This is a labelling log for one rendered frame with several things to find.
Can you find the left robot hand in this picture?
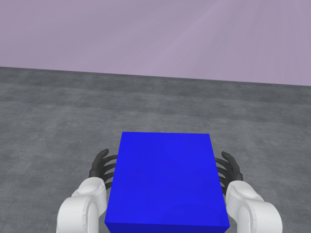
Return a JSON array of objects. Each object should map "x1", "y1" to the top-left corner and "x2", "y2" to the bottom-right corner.
[{"x1": 89, "y1": 149, "x2": 118, "y2": 190}]

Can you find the robot left forearm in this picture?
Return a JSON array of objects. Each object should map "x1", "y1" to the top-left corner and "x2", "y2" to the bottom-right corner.
[{"x1": 56, "y1": 177, "x2": 107, "y2": 233}]

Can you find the robot right forearm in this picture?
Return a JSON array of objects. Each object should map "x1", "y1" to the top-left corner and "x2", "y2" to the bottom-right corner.
[{"x1": 225, "y1": 181, "x2": 283, "y2": 233}]

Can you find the right robot hand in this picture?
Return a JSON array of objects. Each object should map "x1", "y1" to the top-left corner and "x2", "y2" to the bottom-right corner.
[{"x1": 215, "y1": 151, "x2": 243, "y2": 196}]

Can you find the carton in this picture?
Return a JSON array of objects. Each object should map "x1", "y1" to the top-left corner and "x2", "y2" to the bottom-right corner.
[{"x1": 104, "y1": 132, "x2": 230, "y2": 233}]

